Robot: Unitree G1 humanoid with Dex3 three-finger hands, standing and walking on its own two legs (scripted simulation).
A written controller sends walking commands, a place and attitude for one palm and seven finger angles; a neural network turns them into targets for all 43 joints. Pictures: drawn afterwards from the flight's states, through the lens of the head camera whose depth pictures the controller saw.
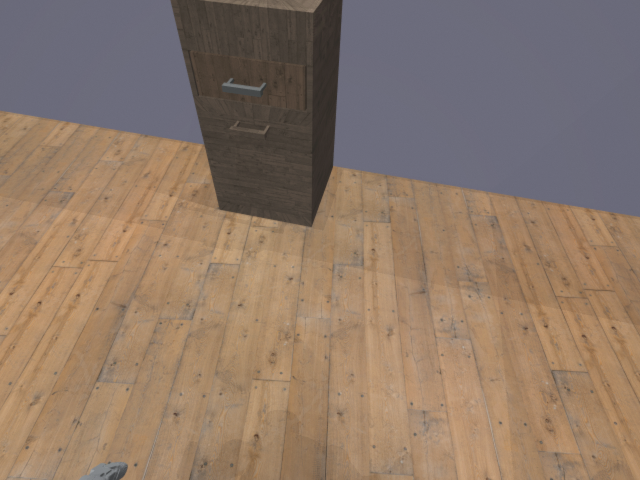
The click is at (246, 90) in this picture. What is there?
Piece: drawer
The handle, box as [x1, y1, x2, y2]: [222, 78, 266, 96]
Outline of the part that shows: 222,90 234,93 260,96 266,84 263,83 260,87 232,84 231,83 233,81 233,78 230,78 226,83 224,82 222,84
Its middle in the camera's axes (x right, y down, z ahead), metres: -0.25 -0.50 +1.26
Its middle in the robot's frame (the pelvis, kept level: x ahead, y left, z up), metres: +1.25 +0.31 -0.13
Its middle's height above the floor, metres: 0.64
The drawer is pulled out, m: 0.00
